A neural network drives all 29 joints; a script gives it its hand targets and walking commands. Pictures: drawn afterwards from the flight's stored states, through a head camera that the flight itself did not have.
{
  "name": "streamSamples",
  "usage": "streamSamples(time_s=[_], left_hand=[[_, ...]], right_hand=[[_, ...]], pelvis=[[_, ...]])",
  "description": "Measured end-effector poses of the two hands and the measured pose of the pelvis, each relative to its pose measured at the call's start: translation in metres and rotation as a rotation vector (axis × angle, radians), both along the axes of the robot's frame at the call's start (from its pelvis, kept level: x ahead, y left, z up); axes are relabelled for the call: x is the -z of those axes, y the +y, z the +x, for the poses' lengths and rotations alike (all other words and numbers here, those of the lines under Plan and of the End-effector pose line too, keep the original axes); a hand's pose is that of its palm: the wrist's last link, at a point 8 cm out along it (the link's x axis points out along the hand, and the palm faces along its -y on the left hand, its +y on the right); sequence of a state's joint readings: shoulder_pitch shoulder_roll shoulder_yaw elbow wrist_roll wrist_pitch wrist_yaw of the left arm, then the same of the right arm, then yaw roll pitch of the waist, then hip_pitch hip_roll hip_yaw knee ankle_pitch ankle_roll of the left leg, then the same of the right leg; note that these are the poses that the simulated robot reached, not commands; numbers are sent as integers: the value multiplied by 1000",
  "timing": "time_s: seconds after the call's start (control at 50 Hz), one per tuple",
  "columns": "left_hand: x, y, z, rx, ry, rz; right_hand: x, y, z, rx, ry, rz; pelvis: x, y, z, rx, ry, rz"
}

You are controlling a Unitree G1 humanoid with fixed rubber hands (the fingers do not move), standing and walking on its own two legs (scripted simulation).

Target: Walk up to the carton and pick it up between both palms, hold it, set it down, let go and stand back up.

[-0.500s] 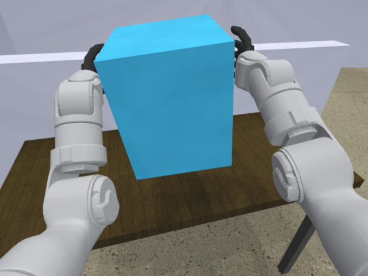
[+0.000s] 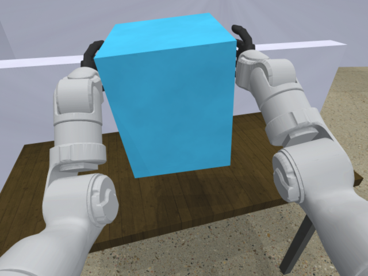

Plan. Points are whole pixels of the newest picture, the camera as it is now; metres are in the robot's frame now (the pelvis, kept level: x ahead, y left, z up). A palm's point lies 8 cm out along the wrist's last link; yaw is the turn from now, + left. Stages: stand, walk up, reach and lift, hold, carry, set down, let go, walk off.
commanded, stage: hold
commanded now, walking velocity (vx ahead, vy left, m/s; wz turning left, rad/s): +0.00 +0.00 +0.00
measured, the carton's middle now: (172, 94) +0.38 -0.01 +0.28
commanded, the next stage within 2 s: none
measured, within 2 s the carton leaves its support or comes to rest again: neither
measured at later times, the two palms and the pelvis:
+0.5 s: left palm (88, 75) +0.38 +0.15 +0.32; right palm (240, 61) +0.37 -0.14 +0.34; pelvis +0.00 +0.00 +0.00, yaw +0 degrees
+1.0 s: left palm (86, 80) +0.37 +0.16 +0.32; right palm (238, 62) +0.37 -0.14 +0.34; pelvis +0.00 +0.00 +0.00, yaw +0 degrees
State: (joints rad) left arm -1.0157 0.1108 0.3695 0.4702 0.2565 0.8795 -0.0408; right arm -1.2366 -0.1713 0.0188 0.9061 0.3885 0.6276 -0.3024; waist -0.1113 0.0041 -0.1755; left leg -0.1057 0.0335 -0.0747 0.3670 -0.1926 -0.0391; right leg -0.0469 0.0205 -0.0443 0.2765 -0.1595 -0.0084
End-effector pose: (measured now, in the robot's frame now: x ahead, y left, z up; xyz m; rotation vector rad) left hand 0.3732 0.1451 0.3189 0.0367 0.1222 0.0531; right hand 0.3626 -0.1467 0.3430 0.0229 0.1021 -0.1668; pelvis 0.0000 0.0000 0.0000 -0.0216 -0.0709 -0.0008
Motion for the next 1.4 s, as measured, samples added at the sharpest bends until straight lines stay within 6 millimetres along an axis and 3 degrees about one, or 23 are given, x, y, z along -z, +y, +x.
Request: streamSamples(time_s=[0.14,0.4,0.7,1.0,1.4], left_hand=[[-5,-8,1,6,16,2],[-6,8,2,-12,8,-18],[2,0,7,6,7,-9],[3,10,0,-11,9,-19],[6,8,3,-7,17,-12]], right_hand=[[3,-8,-2,6,19,-9],[0,7,4,-12,20,-21],[4,-1,5,4,26,-24],[1,10,3,-11,31,-19],[2,8,5,-4,39,-10]], pelvis=[[0,1,2,16,-3,4],[0,-4,4,2,2,2],[0,1,8,8,1,-1],[0,-2,0,6,4,0],[0,-1,-2,5,19,0]])
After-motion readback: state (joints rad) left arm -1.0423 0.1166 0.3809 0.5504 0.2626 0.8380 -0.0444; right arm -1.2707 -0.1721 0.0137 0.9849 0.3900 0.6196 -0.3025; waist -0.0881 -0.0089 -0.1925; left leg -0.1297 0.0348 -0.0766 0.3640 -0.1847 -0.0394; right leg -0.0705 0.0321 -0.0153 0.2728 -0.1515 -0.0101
